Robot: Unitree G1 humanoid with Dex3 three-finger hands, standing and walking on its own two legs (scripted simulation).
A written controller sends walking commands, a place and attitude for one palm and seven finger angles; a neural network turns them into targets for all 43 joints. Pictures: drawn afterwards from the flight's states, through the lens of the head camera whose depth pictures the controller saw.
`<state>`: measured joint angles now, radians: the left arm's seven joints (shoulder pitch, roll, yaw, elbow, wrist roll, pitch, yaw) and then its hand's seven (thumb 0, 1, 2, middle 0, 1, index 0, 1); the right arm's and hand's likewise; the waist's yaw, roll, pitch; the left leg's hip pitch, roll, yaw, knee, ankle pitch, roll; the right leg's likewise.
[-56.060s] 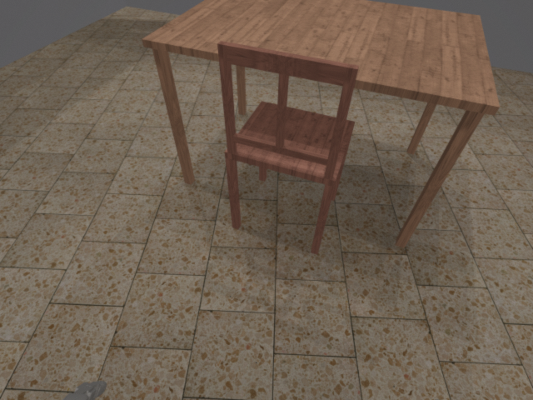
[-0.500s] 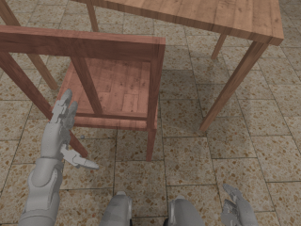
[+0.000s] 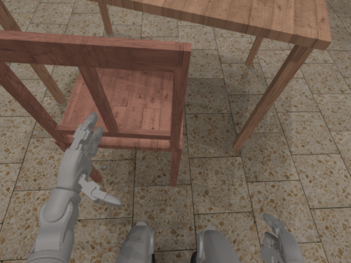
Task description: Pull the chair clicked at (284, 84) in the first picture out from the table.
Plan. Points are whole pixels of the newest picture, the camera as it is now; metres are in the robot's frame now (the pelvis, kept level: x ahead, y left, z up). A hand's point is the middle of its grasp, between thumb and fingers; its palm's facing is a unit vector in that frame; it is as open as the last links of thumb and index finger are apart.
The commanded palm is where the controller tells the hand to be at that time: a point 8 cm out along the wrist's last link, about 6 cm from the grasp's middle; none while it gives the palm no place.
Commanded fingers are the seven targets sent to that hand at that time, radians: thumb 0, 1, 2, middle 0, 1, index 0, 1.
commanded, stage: aim the fingers beside a spindle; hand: left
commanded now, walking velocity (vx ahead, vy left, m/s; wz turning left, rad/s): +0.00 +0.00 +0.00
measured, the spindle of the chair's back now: (102, 103) +0.47 +0.20 +0.03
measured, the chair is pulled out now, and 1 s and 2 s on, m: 0.17 0.17 0.17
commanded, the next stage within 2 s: push the fingers through the gap in 0.84 s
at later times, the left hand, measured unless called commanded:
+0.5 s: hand (99, 156) +0.33 +0.18 +0.03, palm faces -0.02 -1.00 -0.05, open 16.9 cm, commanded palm +0.31 +0.23 +0.03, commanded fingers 0.00 -0.50 0.30 -0.06 -0.08 -0.06 -0.08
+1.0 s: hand (101, 159) +0.33 +0.17 +0.03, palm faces -0.06 -1.00 -0.04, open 17.0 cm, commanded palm +0.32 +0.23 +0.03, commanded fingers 0.00 -0.50 0.30 -0.06 -0.08 -0.06 -0.08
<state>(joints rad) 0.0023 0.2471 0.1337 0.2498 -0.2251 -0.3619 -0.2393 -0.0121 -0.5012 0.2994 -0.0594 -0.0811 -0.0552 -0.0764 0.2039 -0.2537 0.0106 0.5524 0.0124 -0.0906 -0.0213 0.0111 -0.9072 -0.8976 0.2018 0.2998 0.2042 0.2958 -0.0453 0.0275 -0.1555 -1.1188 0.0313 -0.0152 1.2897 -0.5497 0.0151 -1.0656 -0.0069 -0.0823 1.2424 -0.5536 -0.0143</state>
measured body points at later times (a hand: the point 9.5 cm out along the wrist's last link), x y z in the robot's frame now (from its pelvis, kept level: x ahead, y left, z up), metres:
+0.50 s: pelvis +0.00 +0.00 +0.00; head +0.11 +0.02 +0.43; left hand +0.33 +0.23 +0.03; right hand +0.16 -0.25 -0.10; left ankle +0.03 +0.11 -0.62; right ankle +0.02 -0.12 -0.62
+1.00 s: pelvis +0.00 +0.00 +0.00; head +0.11 +0.01 +0.44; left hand +0.32 +0.23 +0.03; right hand +0.16 -0.25 -0.10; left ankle +0.03 +0.11 -0.62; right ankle +0.02 -0.12 -0.62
